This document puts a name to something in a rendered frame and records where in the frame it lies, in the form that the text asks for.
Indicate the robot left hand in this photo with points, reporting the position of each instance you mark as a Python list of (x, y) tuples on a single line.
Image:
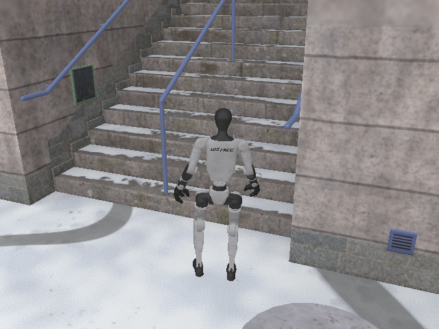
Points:
[(178, 193)]

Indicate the right robot thigh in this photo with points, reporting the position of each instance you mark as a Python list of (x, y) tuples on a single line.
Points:
[(234, 208)]

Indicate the robot left upper arm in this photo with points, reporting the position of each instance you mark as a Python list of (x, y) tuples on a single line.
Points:
[(199, 144)]

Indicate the left robot foot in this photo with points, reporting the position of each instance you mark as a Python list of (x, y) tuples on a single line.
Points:
[(198, 270)]

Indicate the robot right hand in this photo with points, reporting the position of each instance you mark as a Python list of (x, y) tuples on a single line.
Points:
[(256, 189)]

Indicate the robot right forearm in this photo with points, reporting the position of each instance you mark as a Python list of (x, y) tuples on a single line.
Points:
[(252, 178)]

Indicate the robot left forearm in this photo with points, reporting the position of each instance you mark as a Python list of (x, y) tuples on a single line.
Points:
[(184, 179)]

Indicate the robot right upper arm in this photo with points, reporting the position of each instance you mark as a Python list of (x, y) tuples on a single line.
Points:
[(246, 156)]

